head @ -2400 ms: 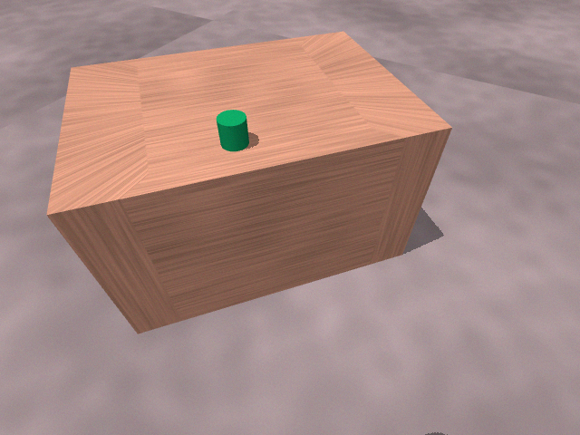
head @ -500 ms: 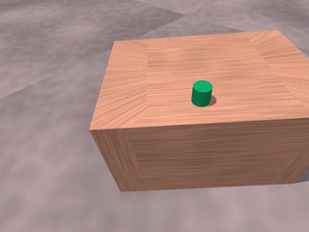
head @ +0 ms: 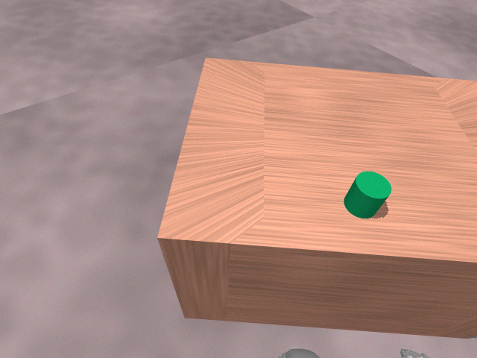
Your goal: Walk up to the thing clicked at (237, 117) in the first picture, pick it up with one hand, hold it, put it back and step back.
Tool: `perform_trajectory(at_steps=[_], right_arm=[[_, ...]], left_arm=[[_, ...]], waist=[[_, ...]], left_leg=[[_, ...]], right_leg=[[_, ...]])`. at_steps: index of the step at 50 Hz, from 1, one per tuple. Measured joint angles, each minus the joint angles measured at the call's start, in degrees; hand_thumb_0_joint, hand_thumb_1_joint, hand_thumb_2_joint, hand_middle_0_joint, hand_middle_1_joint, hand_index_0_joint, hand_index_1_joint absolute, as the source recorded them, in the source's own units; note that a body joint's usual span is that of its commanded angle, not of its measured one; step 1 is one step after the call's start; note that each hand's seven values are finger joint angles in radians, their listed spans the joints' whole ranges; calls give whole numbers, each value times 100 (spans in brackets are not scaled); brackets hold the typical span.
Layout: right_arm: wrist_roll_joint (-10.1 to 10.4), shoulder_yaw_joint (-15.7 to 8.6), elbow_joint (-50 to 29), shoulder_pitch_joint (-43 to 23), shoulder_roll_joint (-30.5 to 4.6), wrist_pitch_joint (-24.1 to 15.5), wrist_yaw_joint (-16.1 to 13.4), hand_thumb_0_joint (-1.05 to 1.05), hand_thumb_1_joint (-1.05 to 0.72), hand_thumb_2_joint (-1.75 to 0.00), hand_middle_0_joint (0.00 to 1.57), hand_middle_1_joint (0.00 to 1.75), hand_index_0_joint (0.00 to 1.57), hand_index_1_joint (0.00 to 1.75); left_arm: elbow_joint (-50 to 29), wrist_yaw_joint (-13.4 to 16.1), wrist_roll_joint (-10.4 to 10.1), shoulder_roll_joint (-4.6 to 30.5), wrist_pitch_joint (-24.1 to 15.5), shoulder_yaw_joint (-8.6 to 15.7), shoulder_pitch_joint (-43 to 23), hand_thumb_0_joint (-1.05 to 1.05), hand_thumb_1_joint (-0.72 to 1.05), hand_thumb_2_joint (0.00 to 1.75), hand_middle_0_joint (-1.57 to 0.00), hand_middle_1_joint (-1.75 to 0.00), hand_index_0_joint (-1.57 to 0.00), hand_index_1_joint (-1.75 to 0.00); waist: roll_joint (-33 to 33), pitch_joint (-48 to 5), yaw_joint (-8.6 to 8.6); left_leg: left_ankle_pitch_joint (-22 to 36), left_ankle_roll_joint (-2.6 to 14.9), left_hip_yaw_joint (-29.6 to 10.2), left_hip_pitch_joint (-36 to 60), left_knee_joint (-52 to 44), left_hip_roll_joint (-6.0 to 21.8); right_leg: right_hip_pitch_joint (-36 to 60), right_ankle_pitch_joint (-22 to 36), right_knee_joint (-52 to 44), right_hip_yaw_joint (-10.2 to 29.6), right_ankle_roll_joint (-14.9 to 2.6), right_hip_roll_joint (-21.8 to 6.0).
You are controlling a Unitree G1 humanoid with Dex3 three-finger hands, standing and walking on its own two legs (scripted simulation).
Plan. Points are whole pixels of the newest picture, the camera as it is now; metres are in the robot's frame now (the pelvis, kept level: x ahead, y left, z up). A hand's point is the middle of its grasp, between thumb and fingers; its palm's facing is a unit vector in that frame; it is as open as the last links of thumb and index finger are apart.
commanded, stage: walk up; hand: right
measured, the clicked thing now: (366, 195) +0.50 -0.28 -0.07
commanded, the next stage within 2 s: stand in 1.50 s
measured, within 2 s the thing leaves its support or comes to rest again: neither
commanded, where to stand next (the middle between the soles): +0.08 -0.04 m, yaw -3 degrees
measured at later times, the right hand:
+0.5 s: hand out of the picture +0.10 -0.29 -0.15, palm faces -0.01 +0.92 -0.39, open 7.4 cm
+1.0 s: hand out of the picture +0.10 -0.29 -0.14, palm faces -0.02 +0.94 -0.35, open 7.4 cm
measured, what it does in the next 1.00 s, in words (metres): steps on the spot: right foot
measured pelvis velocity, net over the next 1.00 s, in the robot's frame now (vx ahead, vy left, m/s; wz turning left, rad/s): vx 0.03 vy -0.03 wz -0.03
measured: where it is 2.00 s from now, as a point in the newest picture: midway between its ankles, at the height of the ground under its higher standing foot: outside the picture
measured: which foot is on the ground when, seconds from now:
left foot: down 0.00-1.00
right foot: up 0.00-0.14, down 0.16-1.00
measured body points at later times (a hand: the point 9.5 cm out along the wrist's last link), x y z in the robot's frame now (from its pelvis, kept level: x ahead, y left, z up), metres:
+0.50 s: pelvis +0.02 -0.02 -0.01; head +0.06 -0.02 +0.44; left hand +0.15 +0.28 -0.13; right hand +0.10 -0.34 -0.13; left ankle +0.03 +0.11 -0.73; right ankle +0.09 -0.14 -0.73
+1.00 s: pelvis +0.03 -0.03 +0.02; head +0.04 -0.03 +0.47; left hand +0.12 +0.27 -0.12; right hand +0.10 -0.33 -0.11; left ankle +0.03 +0.11 -0.73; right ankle +0.09 -0.14 -0.73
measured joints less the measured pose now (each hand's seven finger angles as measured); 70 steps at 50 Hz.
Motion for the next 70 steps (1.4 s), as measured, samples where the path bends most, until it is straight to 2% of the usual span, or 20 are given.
perform_trajectory(at_steps=[3,8,9,11,14,16,17,18,21,24,29,41,52,70], right_arm=[[-17,59,33,25,18,2,-90,1,-90,-90,21,30,20,30],[53,90,94,-30,-16,144,-189,1,-90,-90,21,30,21,30],[75,89,128,-70,-46,187,-206,1,-90,-90,21,30,21,30],[114,71,225,-218,-80,277,-263,1,-90,-90,21,30,20,30],[125,59,388,-382,-82,338,-311,1,-90,-90,21,30,20,30],[130,58,488,-434,-95,297,-305,1,-90,-90,21,30,20,30],[108,51,535,-439,-95,258,-302,1,-90,-90,21,30,20,30],[66,49,596,-451,-65,226,-304,1,-90,-90,21,30,20,30],[-7,94,754,-441,-33,193,-253,1,-90,-90,21,30,20,30],[-21,120,924,-466,-6,227,-236,1,-90,-90,21,30,20,30],[-33,138,1178,-475,-30,241,-222,1,-90,-90,21,30,20,30],[-27,202,1671,-666,-12,213,-164,1,-90,-90,21,30,20,30],[-37,234,1925,-805,107,198,-173,1,-90,-90,21,30,20,30],[-26,161,1961,-976,126,233,-181,1,-90,-90,21,30,20,30]], left_arm=[[16,19,4,-78,63,-4,-175,0,90,89,-20,-30,-20,-30],[85,34,17,-190,160,-9,-453,0,90,89,-20,-30,-20,-30],[112,36,42,-228,155,-9,-503,0,90,89,-20,-30,-20,-30],[143,23,62,-310,158,-40,-631,0,90,89,-20,-30,-20,-30],[134,10,70,-368,178,-124,-835,0,90,89,-20,-30,-20,-30],[116,23,84,-395,201,-168,-964,0,90,89,-20,-30,-20,-30],[114,26,81,-397,220,-181,-1035,0,90,89,-20,-30,-20,-30],[121,29,70,-382,249,-181,-1120,0,90,89,-20,-30,-20,-30],[189,25,47,-359,303,-160,-1284,0,90,89,-20,-30,-20,-30],[331,-9,45,-313,285,-126,-1354,0,90,89,-20,-30,-20,-30],[615,-53,37,-331,288,-164,-1373,0,90,89,-20,-30,-20,-30],[1244,-100,35,-509,293,-191,-1381,0,90,89,-20,-30,-20,-30],[1522,-78,1,-542,278,-142,-1397,0,90,89,-20,-30,-20,-30],[1664,-54,34,-567,282,-116,-1368,0,90,89,-20,-30,-20,-30]], waist=[[16,60,-40],[139,129,-84],[217,130,-66],[383,186,-96],[348,198,-93],[325,173,-106],[313,156,-127],[236,168,-120],[193,154,-93],[179,119,-130],[100,-35,-168],[216,-217,-98],[212,-302,-46],[226,-288,-36]], left_leg=[[-123,-12,21,77,39,1],[-551,-109,16,-71,611,56],[-674,-145,15,-131,796,118],[-774,-87,-71,-254,1119,192],[-1433,8,-84,-320,1458,2],[-1173,35,-39,-171,1083,-42],[-790,-3,-37,-99,825,-45],[-682,-62,-1,-77,769,-80],[-741,-132,10,-60,798,15],[-709,-203,-52,6,714,121],[-440,-243,-57,214,217,70],[99,-273,-38,692,-822,81],[290,-259,-5,970,-1280,70],[330,-251,28,1101,-1462,68]], right_leg=[[-62,236,-688,-71,33,5],[355,770,-1691,-200,-72,205],[436,699,-1806,-198,50,273],[406,575,-1667,-249,143,360],[301,493,-1490,-176,137,271],[240,491,-1451,-147,167,234],[203,483,-1418,-153,192,219],[183,482,-1387,-112,212,183],[257,549,-1525,-109,137,285],[405,694,-1771,-184,146,385],[568,866,-2130,-196,118,345],[1047,1379,-3152,-205,122,388],[1331,1593,-3634,-183,161,394],[1434,1625,-3780,-153,181,399]])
